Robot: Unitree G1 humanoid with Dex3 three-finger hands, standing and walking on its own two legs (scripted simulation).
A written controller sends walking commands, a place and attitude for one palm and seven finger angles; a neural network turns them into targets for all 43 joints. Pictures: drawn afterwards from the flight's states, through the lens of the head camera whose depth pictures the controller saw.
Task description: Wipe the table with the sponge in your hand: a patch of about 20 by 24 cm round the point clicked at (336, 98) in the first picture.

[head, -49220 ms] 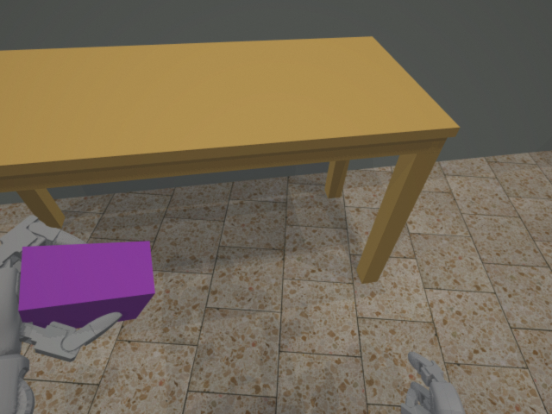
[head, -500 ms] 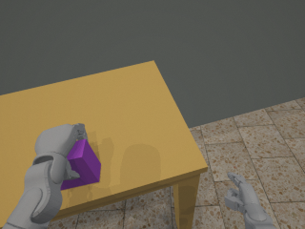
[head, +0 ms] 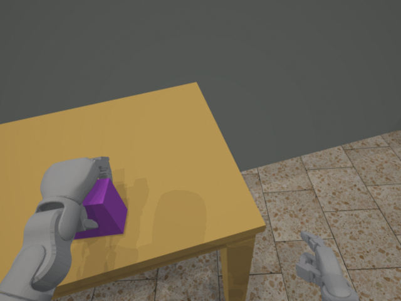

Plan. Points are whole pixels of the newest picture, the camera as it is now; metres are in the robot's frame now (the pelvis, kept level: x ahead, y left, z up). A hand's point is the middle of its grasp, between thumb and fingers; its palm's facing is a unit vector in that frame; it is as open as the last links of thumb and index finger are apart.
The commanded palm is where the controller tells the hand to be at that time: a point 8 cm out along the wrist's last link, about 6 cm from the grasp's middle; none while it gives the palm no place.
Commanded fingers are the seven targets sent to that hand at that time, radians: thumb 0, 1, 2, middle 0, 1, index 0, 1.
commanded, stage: move the sponge above the wiping area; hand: left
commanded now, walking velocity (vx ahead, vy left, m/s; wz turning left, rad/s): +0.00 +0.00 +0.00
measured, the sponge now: (91, 214) +0.25 +0.27 +0.05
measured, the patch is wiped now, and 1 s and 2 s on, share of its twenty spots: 0.00 0.15 0.15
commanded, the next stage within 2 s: none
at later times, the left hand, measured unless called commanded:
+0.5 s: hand (81, 181) +0.26 +0.26 +0.14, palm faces +0.13 -0.03 -0.99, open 10.0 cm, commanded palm +0.22 +0.27 +0.20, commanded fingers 0.00 0.10 1.30 -1.20 -1.60 -1.20 -1.60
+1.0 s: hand (67, 174) +0.27 +0.28 +0.16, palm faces +0.20 -0.04 -0.98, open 9.9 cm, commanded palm +0.22 +0.28 +0.20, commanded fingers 0.00 0.10 1.30 -1.20 -1.60 -1.20 -1.60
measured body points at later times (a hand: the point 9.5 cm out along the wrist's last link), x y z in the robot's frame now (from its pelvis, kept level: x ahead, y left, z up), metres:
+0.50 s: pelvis -0.01 +0.01 +0.00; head -0.02 -0.04 +0.45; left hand +0.25 +0.26 +0.19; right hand +0.25 -0.18 -0.08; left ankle +0.01 +0.12 -0.74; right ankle -0.01 -0.09 -0.74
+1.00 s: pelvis -0.01 +0.01 +0.00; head -0.03 -0.03 +0.45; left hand +0.25 +0.28 +0.21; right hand +0.24 -0.18 -0.08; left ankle +0.01 +0.12 -0.74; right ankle -0.01 -0.09 -0.74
